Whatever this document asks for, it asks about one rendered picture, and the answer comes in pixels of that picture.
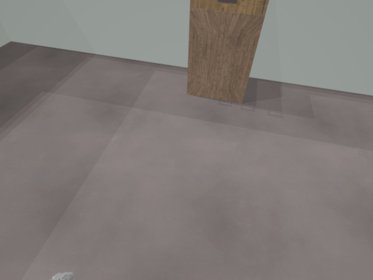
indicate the drawer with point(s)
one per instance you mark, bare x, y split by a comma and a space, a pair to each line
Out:
253, 7

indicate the cabinet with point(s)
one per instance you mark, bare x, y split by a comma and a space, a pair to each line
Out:
221, 51

